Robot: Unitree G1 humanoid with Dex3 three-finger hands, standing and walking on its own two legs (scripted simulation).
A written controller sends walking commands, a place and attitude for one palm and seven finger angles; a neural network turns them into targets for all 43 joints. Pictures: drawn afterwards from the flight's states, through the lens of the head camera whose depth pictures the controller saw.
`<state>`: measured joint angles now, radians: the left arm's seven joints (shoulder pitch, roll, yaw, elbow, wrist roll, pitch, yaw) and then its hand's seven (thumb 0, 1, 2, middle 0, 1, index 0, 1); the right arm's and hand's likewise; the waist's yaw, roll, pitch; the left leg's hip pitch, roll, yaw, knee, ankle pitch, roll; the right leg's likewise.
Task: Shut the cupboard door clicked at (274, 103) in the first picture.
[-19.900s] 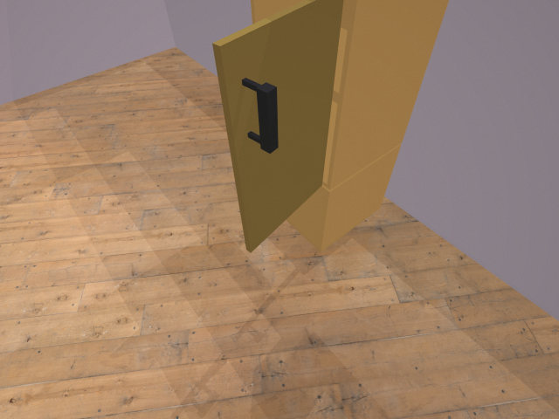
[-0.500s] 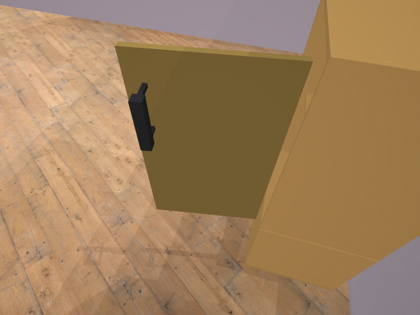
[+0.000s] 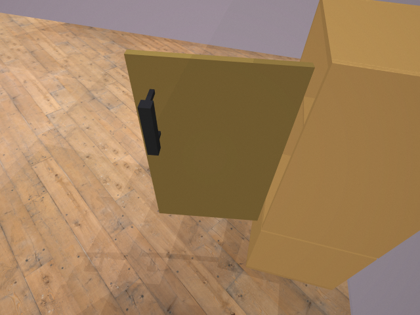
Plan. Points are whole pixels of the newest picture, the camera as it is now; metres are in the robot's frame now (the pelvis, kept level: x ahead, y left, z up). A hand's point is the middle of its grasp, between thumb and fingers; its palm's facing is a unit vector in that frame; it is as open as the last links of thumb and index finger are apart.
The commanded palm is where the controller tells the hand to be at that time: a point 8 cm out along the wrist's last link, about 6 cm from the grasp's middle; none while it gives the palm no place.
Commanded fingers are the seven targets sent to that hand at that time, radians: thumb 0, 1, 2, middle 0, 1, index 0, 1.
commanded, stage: come to a stop and stand still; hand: left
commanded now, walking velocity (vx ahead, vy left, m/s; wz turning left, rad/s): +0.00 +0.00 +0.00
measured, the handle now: (152, 122) +0.47 +0.15 +0.11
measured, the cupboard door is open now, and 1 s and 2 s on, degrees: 100 100 100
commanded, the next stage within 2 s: look again from close up in 1.18 s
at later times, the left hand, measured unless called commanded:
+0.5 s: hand out of the picture -0.03 +0.16 -0.17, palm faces -0.02 -0.98 -0.20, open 7.3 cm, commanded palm none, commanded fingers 0.00 0.90 0.90 -0.20 -0.30 -0.20 -0.30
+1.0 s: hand out of the picture +0.00 +0.15 -0.17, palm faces -0.01 -0.98 -0.20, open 7.3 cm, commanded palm none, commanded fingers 0.00 0.90 0.90 -0.20 -0.30 -0.20 -0.30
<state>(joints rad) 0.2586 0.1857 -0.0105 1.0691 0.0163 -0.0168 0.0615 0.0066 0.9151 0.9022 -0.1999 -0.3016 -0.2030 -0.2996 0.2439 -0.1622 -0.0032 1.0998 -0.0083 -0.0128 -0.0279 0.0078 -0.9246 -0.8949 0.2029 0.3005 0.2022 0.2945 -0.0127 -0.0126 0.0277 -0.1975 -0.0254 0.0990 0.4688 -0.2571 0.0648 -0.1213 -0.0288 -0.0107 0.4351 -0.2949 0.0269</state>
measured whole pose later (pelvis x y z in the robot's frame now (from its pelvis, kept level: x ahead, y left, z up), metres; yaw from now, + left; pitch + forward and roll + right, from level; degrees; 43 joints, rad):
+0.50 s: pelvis -0.02 -0.01 +0.00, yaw -1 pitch -1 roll +1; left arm 0.32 0.15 -0.04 1.10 0.01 -0.01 0.03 0.00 0.91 0.90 -0.20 -0.30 -0.20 -0.30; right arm 0.28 -0.18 0.01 1.09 -0.01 -0.02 -0.02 0.01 -0.91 -0.90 0.20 0.30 0.20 0.29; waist 0.00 0.01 0.03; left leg -0.22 -0.03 0.12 0.45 -0.22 0.06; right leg -0.18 -0.03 0.01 0.49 -0.30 0.02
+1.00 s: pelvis +0.00 -0.03 +0.00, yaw -1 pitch -1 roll +1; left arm 0.28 0.17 -0.03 1.10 0.01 -0.02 0.03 0.00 0.91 0.90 -0.20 -0.30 -0.20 -0.30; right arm 0.23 -0.16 0.01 1.13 -0.01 -0.02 -0.03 0.01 -0.91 -0.90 0.20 0.30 0.20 0.29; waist 0.00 -0.01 0.04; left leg -0.18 0.00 0.10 0.43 -0.23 0.03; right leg -0.14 0.00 0.00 0.45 -0.30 -0.01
